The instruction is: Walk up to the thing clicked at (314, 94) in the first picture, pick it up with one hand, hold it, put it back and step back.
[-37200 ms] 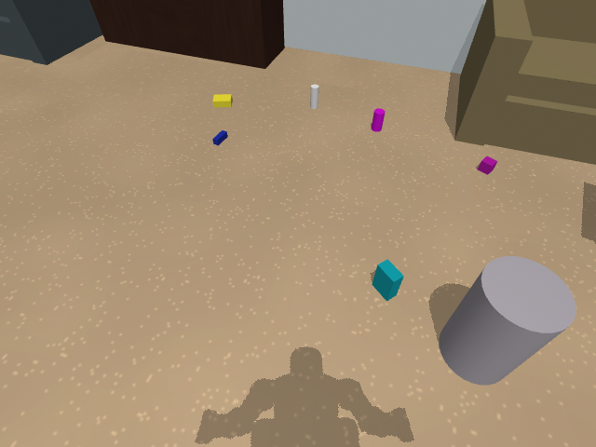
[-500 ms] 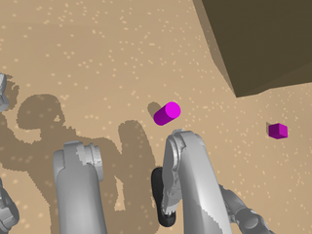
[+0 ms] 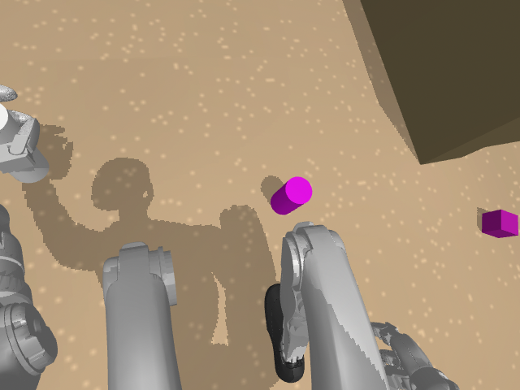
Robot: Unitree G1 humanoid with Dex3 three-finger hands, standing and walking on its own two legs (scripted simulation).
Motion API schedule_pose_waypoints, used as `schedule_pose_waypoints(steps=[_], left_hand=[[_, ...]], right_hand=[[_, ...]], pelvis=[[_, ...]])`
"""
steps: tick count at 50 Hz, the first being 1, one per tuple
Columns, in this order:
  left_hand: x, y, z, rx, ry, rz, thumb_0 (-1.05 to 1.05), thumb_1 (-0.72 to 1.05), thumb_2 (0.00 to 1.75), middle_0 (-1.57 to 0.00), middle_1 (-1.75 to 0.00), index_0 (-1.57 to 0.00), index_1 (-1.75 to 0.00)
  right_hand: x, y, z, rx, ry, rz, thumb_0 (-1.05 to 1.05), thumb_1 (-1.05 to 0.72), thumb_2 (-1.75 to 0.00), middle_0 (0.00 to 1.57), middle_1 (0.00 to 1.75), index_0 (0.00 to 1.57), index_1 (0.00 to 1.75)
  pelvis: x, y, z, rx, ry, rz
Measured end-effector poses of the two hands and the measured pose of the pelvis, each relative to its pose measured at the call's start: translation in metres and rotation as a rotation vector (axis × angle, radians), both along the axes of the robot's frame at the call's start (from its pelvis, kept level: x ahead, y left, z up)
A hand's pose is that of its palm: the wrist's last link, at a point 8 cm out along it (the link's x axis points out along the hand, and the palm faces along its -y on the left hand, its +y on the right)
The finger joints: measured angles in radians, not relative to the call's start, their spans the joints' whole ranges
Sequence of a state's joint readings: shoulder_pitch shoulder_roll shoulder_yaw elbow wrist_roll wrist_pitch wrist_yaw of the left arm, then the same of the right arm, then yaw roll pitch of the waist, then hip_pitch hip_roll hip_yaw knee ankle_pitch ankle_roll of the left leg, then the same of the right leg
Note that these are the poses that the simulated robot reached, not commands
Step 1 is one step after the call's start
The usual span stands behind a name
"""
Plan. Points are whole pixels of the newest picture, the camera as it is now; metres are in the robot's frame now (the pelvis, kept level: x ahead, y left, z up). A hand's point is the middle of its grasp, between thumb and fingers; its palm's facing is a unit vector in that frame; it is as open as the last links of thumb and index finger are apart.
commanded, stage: settle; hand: left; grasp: from the side
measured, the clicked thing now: (9, 146) +0.46 +0.32 -0.08
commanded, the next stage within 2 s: lift in 0.58 s
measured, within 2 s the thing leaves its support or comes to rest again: neither
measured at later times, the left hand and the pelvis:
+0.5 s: hand out of the picture +0.47 +0.30 -0.01, palm faces +0.36 -0.93 -0.06, open 6.8 cm; pelvis +0.00 +0.00 +0.02, yaw +1 degrees
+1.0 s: hand out of the picture +0.46 +0.29 +0.02, palm faces +0.32 -0.95 -0.07, open 6.8 cm; pelvis +0.00 +0.00 +0.04, yaw +2 degrees
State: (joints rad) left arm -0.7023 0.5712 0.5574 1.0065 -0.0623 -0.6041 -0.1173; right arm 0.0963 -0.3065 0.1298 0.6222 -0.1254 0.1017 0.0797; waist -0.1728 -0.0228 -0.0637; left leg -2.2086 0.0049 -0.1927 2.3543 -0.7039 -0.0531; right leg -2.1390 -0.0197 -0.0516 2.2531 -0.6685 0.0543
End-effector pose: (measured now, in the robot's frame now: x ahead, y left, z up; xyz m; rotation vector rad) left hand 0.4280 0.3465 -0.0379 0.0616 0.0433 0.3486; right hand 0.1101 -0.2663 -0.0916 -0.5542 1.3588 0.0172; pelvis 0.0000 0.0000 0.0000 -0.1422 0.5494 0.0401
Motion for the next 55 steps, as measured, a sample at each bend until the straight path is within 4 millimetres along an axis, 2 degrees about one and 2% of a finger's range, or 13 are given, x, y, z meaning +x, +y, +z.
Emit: schedule_pose_waypoints(steps=[10, 19, 29, 41, 49, 55], left_hand=[[0.001, -0.008, 0.012, -0.001, 0.009, -0.005, 0.07, 0.02, 1.09, -0.93, -1.06, -0.92, -1.04], [0.002, -0.009, 0.021, -0.012, 0.004, 0.008, 0.07, 0.02, 1.09, -0.93, -1.06, -0.91, -1.04], [0.000, -0.004, 0.031, 0.000, 0.010, 0.022, 0.07, 0.02, 1.08, -0.93, -1.06, -0.91, -1.04], [-0.001, -0.009, 0.038, 0.005, 0.013, 0.011, 0.07, 0.02, 1.08, -0.93, -1.06, -0.91, -1.05], [-0.005, -0.014, 0.056, -0.006, 0.007, -0.022, 0.07, 0.02, 1.08, -0.93, -1.06, -0.91, -1.05], [-0.015, -0.014, 0.082, -0.007, -0.002, -0.017, 0.07, 0.03, 1.08, -0.92, -1.07, -0.90, -1.05]], right_hand=[[0.001, -0.007, 0.003, 0.004, -0.019, -0.017, 0.01, -0.88, -0.89, 0.21, 0.30, 0.20, 0.30], [0.004, -0.005, 0.009, 0.004, -0.042, -0.026, 0.01, -0.88, -0.89, 0.21, 0.30, 0.20, 0.30], [-0.002, 0.000, 0.011, 0.018, -0.027, -0.041, 0.01, -0.88, -0.89, 0.21, 0.30, 0.20, 0.30], [-0.008, -0.001, 0.012, 0.028, -0.021, -0.060, 0.01, -0.89, -0.89, 0.21, 0.30, 0.20, 0.30], [-0.004, -0.002, 0.021, 0.036, -0.049, -0.087, 0.01, -0.90, -0.89, 0.21, 0.30, 0.20, 0.30], [0.007, 0.001, 0.038, 0.050, -0.090, -0.097, 0.01, -0.91, -0.89, 0.21, 0.30, 0.20, 0.30]], pelvis=[[0.000, -0.004, 0.007, 0.018, 0.008, -0.001], [-0.001, -0.003, 0.013, 0.020, 0.008, 0.003], [-0.001, -0.002, 0.019, 0.025, 0.016, 0.010], [-0.002, -0.003, 0.023, 0.033, 0.020, 0.013], [0.000, -0.004, 0.034, 0.041, 0.025, 0.017], [0.001, -0.004, 0.053, 0.045, 0.029, 0.021]])
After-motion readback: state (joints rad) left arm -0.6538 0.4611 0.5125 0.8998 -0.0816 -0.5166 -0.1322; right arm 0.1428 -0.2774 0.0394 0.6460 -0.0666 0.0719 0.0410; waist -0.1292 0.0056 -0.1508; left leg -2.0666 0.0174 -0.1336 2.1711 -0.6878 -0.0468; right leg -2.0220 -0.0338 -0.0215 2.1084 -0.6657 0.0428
